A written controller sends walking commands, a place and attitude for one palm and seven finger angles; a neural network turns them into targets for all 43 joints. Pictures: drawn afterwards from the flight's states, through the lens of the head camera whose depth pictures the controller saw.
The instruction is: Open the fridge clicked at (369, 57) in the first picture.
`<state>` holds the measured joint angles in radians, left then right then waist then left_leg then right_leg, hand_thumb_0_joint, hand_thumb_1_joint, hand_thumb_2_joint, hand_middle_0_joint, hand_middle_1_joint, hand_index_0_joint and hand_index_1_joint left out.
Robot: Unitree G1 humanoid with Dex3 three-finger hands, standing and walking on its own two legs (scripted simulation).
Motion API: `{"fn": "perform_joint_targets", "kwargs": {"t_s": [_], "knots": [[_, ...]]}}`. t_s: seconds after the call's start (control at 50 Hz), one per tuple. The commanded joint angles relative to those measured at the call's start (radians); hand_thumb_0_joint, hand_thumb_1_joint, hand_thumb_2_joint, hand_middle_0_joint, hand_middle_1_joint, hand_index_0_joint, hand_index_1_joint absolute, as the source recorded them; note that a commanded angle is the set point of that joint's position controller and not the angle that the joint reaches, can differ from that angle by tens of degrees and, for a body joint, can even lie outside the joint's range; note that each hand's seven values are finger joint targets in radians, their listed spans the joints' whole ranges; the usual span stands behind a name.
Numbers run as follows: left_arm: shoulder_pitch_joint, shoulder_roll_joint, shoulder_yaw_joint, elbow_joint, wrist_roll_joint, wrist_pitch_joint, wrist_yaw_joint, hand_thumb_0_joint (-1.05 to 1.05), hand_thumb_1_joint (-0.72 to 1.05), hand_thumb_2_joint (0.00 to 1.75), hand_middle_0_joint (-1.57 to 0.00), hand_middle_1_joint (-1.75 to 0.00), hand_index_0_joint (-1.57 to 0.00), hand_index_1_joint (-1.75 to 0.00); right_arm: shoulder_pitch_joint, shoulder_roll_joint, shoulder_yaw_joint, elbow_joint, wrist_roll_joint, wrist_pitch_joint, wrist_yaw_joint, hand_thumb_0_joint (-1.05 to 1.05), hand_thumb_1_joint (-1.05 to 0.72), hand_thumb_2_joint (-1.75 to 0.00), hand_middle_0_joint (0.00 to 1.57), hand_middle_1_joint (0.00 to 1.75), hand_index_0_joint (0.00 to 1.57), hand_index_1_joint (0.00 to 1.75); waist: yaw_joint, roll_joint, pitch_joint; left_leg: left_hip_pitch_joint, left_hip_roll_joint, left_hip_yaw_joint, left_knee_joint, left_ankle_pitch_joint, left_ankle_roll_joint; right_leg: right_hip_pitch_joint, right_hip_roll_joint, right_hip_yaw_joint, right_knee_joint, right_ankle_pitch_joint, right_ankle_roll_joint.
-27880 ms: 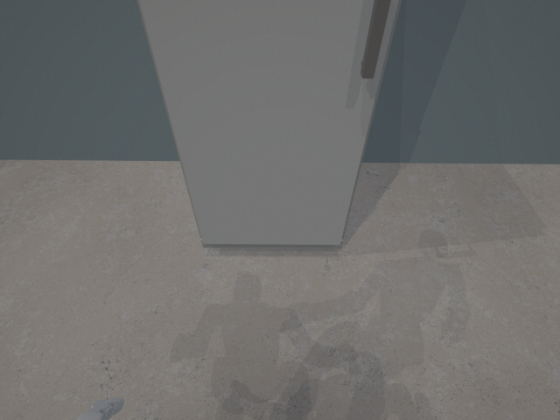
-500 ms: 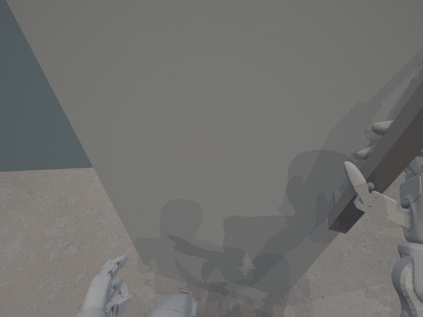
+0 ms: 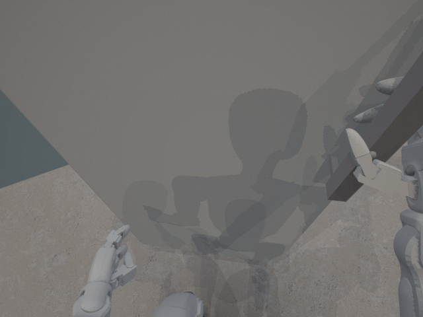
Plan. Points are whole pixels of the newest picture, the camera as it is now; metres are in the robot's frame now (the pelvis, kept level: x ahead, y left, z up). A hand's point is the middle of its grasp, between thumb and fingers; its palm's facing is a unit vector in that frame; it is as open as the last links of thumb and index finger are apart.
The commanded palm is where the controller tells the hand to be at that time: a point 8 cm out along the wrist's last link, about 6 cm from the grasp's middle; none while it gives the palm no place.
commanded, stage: walk backward, drawing the door open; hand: right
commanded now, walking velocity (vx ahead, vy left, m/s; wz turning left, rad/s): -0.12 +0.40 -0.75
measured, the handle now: (379, 119) +0.33 -0.16 +0.24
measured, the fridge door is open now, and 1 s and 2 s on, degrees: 32 57 74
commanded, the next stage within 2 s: stop walking and hold the door back in 1.56 s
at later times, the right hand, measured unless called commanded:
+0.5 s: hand (351, 263) +0.17 -0.10 +0.23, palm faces +0.53 +0.81 -0.24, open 7.9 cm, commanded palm +0.11 -0.14 +0.22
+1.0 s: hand out of the picture +0.10 -0.06 +0.22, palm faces +0.84 +0.46 -0.30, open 8.0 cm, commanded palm +0.03 -0.06 +0.23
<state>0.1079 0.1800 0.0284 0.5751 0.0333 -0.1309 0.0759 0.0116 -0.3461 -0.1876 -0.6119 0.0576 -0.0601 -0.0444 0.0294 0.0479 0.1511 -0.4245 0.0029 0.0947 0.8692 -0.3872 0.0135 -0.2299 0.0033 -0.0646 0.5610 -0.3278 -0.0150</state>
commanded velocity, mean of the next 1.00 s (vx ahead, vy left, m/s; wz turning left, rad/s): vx -0.17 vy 0.24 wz -0.58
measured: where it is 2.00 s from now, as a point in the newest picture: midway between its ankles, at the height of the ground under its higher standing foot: outside the picture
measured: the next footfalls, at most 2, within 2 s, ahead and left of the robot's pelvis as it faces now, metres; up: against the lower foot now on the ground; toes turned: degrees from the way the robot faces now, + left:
left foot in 0.30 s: +0.07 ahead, +0.30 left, +0.00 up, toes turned -13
right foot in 0.54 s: -0.03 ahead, +0.10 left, +0.00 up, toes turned -33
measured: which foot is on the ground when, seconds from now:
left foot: up 0.00-0.28, down 0.30-0.54, up 0.56-0.92, down 0.94-1.00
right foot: down 0.00-0.28, up 0.30-0.52, down 0.54-0.92, up 0.94-1.00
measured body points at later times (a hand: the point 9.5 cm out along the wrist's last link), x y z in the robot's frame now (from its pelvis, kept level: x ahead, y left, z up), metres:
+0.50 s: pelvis -0.02 +0.17 +0.00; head +0.03 +0.13 +0.45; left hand +0.24 +0.34 -0.08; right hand +0.14 -0.15 +0.24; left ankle +0.03 +0.30 -0.73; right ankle -0.07 +0.10 -0.68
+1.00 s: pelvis +0.02 +0.30 +0.00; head +0.04 +0.28 +0.45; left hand +0.28 +0.36 -0.10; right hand +0.05 -0.08 +0.24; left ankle +0.17 +0.38 -0.73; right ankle -0.07 +0.17 -0.67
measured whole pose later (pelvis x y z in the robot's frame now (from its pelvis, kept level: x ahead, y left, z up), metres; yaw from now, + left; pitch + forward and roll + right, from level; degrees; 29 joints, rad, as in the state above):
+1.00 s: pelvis +0.02 +0.30 +0.00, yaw -36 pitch -3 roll +2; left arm 0.17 0.18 -0.07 0.63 0.01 -0.12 0.03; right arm 0.09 -0.40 -0.41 -0.45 0.10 -0.04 -0.08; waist -0.01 -0.04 0.11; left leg -0.32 0.03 -0.01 0.55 -0.18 -0.04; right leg -0.43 -0.03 0.13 1.06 -0.53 0.02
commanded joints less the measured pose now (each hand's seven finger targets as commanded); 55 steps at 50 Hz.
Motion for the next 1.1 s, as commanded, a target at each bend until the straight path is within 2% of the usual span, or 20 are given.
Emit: {"fn": "perform_joint_targets", "kwargs": {"t_s": [0.0, 0.1, 0.2, 0.24, 0.26, 0.28, 0.32, 0.4, 0.48, 0.5, 0.52, 0.54, 0.56, 0.7, 0.82, 0.86, 0.9, 0.94, 0.96, 1.08], "knots": [[-0.023, 0.122, 0.046, -0.111, -0.006, -0.035, -0.034, 0.0, 0.9, 0.9, -0.2, -0.3, -0.2, -0.3, -0.341, -0.136, -0.118, -0.296, -0.034, -0.173, -0.02, 0.0, -0.9, -0.9, 0.45, 1.4, 0.45, 1.4, 0.012, -0.183, -0.331, -0.427, 0.004, -0.197, 0.406, -0.163, -0.03, 0.552, -0.491, 0.603, -0.15, 1.024, -0.215], [-0.049, 0.131, 0.056, -0.056, -0.028, -0.045, -0.037, 0.0, 0.9, 0.9, -0.2, -0.3, -0.2, -0.3, -0.293, -0.036, -0.053, -0.178, -0.022, -0.143, -0.002, 0.0, -0.9, -0.9, 0.45, 1.4, 0.45, 1.4, -0.027, -0.273, -0.27, 0.059, 0.024, -0.145, 0.061, 0.133, -0.046, 0.048, -0.275, 0.208, -0.21, 0.359, -0.07], [-0.088, 0.134, 0.039, -0.097, -0.059, -0.019, -0.027, 0.0, 0.9, 0.9, -0.2, -0.3, -0.2, -0.3, -0.307, -0.103, -0.113, -0.115, -0.005, -0.122, -0.015, 0.0, -0.9, -0.9, 0.45, 1.4, 0.45, 1.4, -0.033, -0.354, -0.234, 0.393, -0.068, -0.013, -0.164, 0.039, -0.086, -0.239, -0.22, 0.242, -0.253, -0.178, -0.08], [-0.072, 0.1, 0.032, -0.093, -0.061, -0.013, -0.027, 0.0, 0.9, 0.9, -0.2, -0.3, -0.2, -0.3, -0.285, -0.131, -0.139, -0.107, -0.005, -0.12, -0.025, 0.0, -0.9, -0.9, 0.45, 1.4, 0.45, 1.4, -0.043, -0.1, -0.268, 0.438, -0.008, -0.048, -0.459, 0.046, -0.06, -0.212, -0.076, 0.185, 0.011, -0.198, -0.022], [-0.061, 0.056, 0.03, -0.088, -0.059, -0.009, -0.025, 0.0, 0.9, 0.9, -0.2, -0.3, -0.2, -0.3, -0.271, -0.201, -0.191, -0.138, -0.008, -0.115, -0.033, 0.0, -0.9, -0.9, 0.45, 1.4, 0.45, 1.4, -0.043, 0.243, -0.285, 0.372, 0.181, -0.226, -0.634, 0.011, 0.014, -0.224, 0.045, 0.063, 0.381, -0.225, 0.029], [-0.101, 0.06, 0.038, -0.089, -0.058, -0.021, -0.011, 0.0, 0.9, 0.9, -0.2, -0.3, -0.2, -0.3, -0.253, -0.232, -0.229, -0.148, -0.009, -0.126, -0.037, 0.0, -0.9, -0.9, 0.45, 1.4, 0.45, 1.4, -0.059, 0.378, -0.3, 0.26, 0.354, -0.401, -0.632, 0.143, 0.133, -0.284, 0.045, 0.106, 0.745, -0.328, 0.023], [-0.089, 0.04, 0.001, -0.076, -0.019, -0.015, -0.02, 0.0, 0.9, 0.9, -0.2, -0.3, -0.2, -0.3, -0.263, -0.267, -0.265, -0.17, 0.002, -0.118, -0.058, 0.0, -0.9, -0.9, 0.45, 1.4, 0.45, 1.4, -0.028, 0.107, -0.308, 0.239, 0.415, -0.33, -0.558, 0.304, 0.198, -0.346, -0.024, 0.11, 0.879, -0.264, 0.033], [-0.113, 0.057, 0.019, -0.106, -0.034, 0.018, 0.008, 0.0, 0.9, 0.9, -0.2, -0.3, -0.2, -0.3, -0.169, -0.149, -0.211, -0.155, 0.027, -0.134, -0.046, 0.0, -0.9, -0.9, 0.45, 1.4, 0.45, 1.4, -0.03, 0.214, -0.237, 0.319, 0.311, -0.052, -0.432, 0.613, 0.185, -0.244, -0.064, 0.025, 0.576, -0.257, 0.039], [-0.032, 0.086, 0.032, -0.106, -0.023, 0.02, 0.02, 0.0, 0.9, 0.9, -0.2, -0.3, -0.2, -0.3, -0.171, -0.136, -0.175, -0.193, 0.03, -0.133, -0.051, 0.0, -0.9, -0.9, 0.45, 1.4, 0.45, 1.4, 0.021, -0.013, -0.323, 0.201, 0.197, 0.071, -0.126, 0.534, 0.086, 0.104, -0.008, -0.065, -0.07, 0.078, 0.037], [-0.018, 0.122, 0.053, -0.116, -0.025, 0.018, 0.025, 0.0, 0.9, 0.9, -0.2, -0.3, -0.2, -0.3, -0.152, -0.102, -0.13, -0.194, 0.038, -0.139, -0.04, 0.0, -0.9, -0.9, 0.45, 1.4, 0.45, 1.4, 0.037, -0.207, -0.307, -0.054, 0.138, 0.083, 0.102, 0.238, 0.021, 0.35, -0.152, 0.127, -0.196, 0.283, 0.012], [-0.013, 0.139, 0.057, -0.119, -0.016, -0.001, 0.009, 0.0, 0.9, 0.9, -0.2, -0.3, -0.2, -0.3, -0.186, -0.093, -0.113, -0.241, 0.027, -0.158, -0.033, 0.0, -0.9, -0.9, 0.45, 1.4, 0.45, 1.4, -0.008, -0.365, -0.358, -0.24, -0.003, -0.001, 0.297, -0.195, -0.037, 0.483, -0.45, 0.6, -0.253, 0.74, -0.064], [0.015, 0.139, 0.044, -0.093, -0.014, -0.013, -0.012, 0.0, 0.9, 0.9, -0.2, -0.3, -0.2, -0.3, -0.255, -0.145, -0.139, -0.248, -0.005, -0.174, -0.024, 0.0, -0.9, -0.9, 0.45, 1.4, 0.45, 1.4, -0.005, -0.263, -0.383, -0.287, -0.008, -0.136, 0.394, -0.191, -0.042, 0.506, -0.535, 0.722, -0.217, 0.884, -0.141], [-0.009, 0.16, 0.05, -0.091, -0.026, -0.02, -0.021, 0.0, 0.9, 0.9, -0.2, -0.3, -0.2, -0.3, -0.283, -0.184, -0.187, -0.228, -0.01, -0.178, -0.023, 0.0, -0.9, -0.9, 0.45, 1.4, 0.45, 1.4, -0.005, -0.128, -0.357, -0.349, -0.001, -0.154, 0.419, -0.123, -0.042, 0.5, -0.515, 0.618, -0.199, 0.878, -0.175], [0.001, 0.12, 0.039, -0.067, -0.041, -0.033, -0.02, 0.0, 0.9, 0.9, -0.2, -0.3, -0.2, -0.3, -0.209, -0.117, -0.139, -0.188, -0.008, -0.125, -0.021, 0.0, -0.9, -0.9, 0.45, 1.4, 0.45, 1.4, -0.031, -0.342, -0.303, -0.04, 0.002, -0.086, 0.065, 0.119, -0.056, 0.197, -0.246, 0.147, -0.196, 0.535, -0.052], [-0.026, 0.117, 0.007, -0.103, -0.054, -0.052, -0.018, 0.0, 0.9, 0.9, -0.2, -0.3, -0.2, -0.3, -0.165, -0.168, -0.209, -0.106, 0.009, -0.124, -0.068, 0.0, -0.9, -0.9, 0.45, 1.4, 0.45, 1.4, -0.041, -0.317, -0.286, 0.207, -0.023, -0.045, -0.25, 0.042, -0.066, 0.047, -0.277, 0.212, -0.158, 0.348, -0.085], [-0.027, 0.108, 0.003, -0.109, -0.052, -0.048, -0.018, 0.0, 0.9, 0.9, -0.2, -0.3, -0.2, -0.3, -0.157, -0.208, -0.241, -0.106, 0.005, -0.119, -0.075, 0.0, -0.9, -0.9, 0.45, 1.4, 0.45, 1.4, -0.047, -0.116, -0.289, 0.368, 0.025, -0.088, -0.485, 0.255, -0.068, -0.053, -0.16, 0.172, 0.02, 0.072, -0.024], [-0.039, 0.08, 0.001, -0.132, -0.049, -0.039, -0.016, 0.0, 0.9, 0.9, -0.2, -0.3, -0.2, -0.3, -0.098, -0.32, -0.325, -0.09, 0.0, -0.1, -0.08, 0.0, -0.9, -0.9, 0.45, 1.4, 0.45, 1.4, -0.055, 0.304, -0.297, 0.259, 0.345, -0.484, -0.635, 0.424, 0.092, -0.183, 0.063, 0.133, 0.535, -0.341, 0.026], [-0.048, 0.068, -0.047, -0.111, -0.011, -0.039, -0.025, 0.0, 0.9, 0.9, -0.2, -0.3, -0.2, -0.3, -0.148, -0.356, -0.368, -0.096, -0.003, -0.101, -0.085, 0.0, -0.9, -0.9, 0.45, 1.4, 0.45, 1.4, -0.028, 0.14, -0.259, 0.153, 0.397, -0.437, -0.629, 0.292, 0.15, -0.255, -0.003, 0.148, 0.722, -0.259, 0.026], [-0.003, 0.11, -0.014, -0.072, -0.025, -0.02, -0.032, 0.0, 0.9, 0.9, -0.2, -0.3, -0.2, -0.3, -0.137, -0.343, -0.401, -0.104, 0.005, -0.119, -0.077, 0.0, -0.9, -0.9, 0.45, 1.4, 0.45, 1.4, -0.027, 0.203, -0.338, 0.245, 0.328, -0.325, -0.606, 0.233, 0.135, -0.248, -0.008, 0.111, 0.744, -0.215, 0.043], [-0.047, 0.102, -0.003, -0.09, -0.037, 0.009, 0.004, 0.0, 0.9, 0.9, -0.2, -0.3, -0.2, -0.3, -0.086, -0.264, -0.349, -0.092, 0.025, -0.142, -0.092, 0.0, -0.9, -0.9, 0.45, 1.4, 0.45, 1.4, -0.018, 0.106, -0.309, 0.182, 0.281, -0.102, -0.496, 0.281, 0.128, -0.041, -0.014, 0.011, 0.229, -0.154, 0.018]]}}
